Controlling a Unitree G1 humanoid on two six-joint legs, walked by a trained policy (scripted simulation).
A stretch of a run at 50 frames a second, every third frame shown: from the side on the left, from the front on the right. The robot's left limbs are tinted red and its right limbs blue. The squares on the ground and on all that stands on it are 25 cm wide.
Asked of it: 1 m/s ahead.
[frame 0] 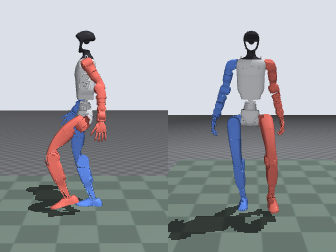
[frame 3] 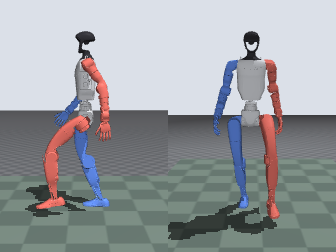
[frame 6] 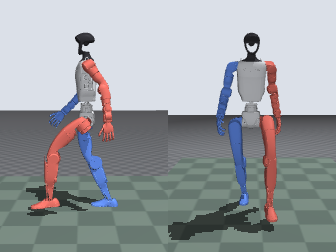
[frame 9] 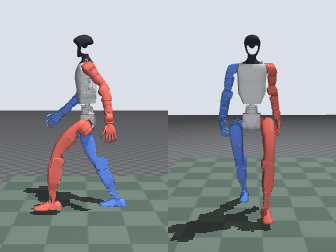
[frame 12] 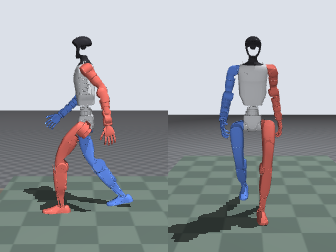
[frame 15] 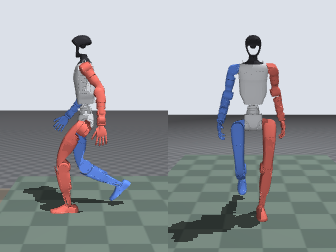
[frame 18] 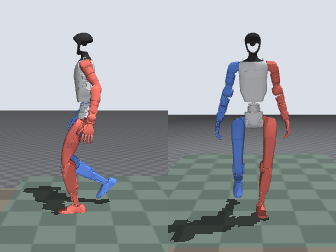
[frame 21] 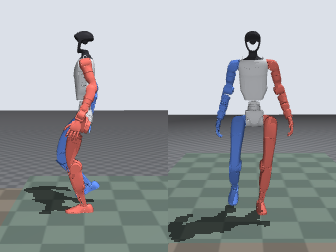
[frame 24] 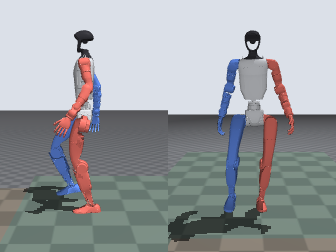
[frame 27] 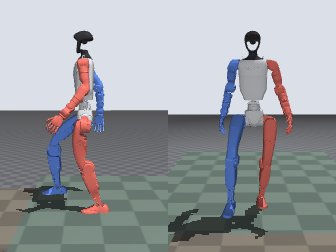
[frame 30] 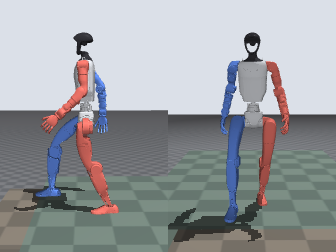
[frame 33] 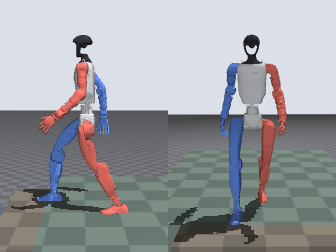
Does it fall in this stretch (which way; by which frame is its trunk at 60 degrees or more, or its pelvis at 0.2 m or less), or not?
no
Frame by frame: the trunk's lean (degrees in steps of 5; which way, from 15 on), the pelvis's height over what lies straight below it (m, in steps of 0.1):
0: 0, 0.8
3: 0, 0.8
6: 0, 0.8
9: 5, 0.7
12: 5, 0.7
15: 5, 0.7
18: 0, 0.8
21: 0, 0.8
24: 0, 0.8
27: 0, 0.8
30: 0, 0.8
33: 5, 0.7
